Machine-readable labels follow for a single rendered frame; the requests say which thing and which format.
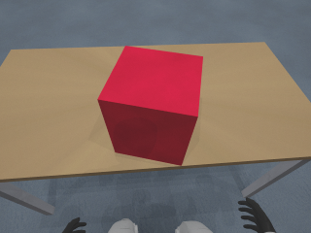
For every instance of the robot thigh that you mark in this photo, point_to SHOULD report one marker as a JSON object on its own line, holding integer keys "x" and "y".
{"x": 124, "y": 226}
{"x": 192, "y": 226}

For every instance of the left robot hand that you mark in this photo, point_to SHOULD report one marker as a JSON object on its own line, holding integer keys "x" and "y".
{"x": 73, "y": 224}

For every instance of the table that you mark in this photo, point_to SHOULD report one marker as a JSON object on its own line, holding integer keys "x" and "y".
{"x": 51, "y": 125}

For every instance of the right robot thigh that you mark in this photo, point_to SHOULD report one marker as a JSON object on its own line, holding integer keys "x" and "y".
{"x": 192, "y": 226}

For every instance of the left robot thigh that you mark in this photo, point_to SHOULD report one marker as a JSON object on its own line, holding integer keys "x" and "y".
{"x": 124, "y": 226}

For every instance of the carton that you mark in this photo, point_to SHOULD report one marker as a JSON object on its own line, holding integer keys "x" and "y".
{"x": 150, "y": 103}

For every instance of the right robot hand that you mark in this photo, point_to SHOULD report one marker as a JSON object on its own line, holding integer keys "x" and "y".
{"x": 263, "y": 224}

